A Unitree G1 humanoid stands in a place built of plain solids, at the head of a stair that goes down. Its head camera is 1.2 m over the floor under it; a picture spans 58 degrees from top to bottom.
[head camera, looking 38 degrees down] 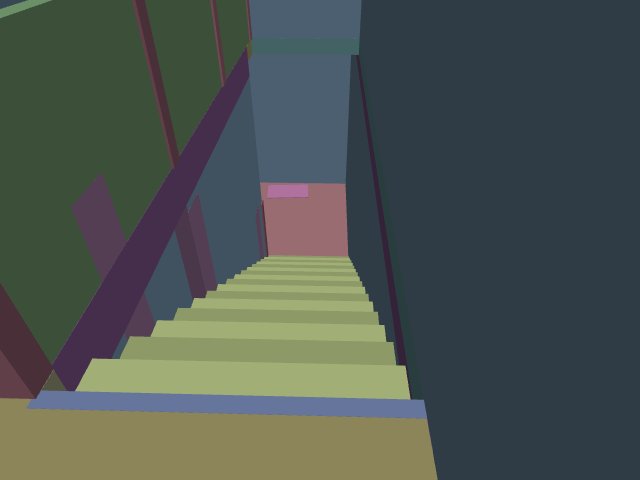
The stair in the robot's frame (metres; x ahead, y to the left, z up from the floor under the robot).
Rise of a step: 0.18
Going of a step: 0.26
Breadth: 1.20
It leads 2 degrees to the right of straight ahead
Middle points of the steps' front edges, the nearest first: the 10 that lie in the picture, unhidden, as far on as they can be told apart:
0.76 0.28 0.00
1.02 0.28 -0.18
1.27 0.27 -0.36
1.53 0.26 -0.54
1.78 0.25 -0.72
2.04 0.25 -0.90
2.30 0.24 -1.08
2.55 0.23 -1.26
2.81 0.23 -1.44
3.07 0.22 -1.62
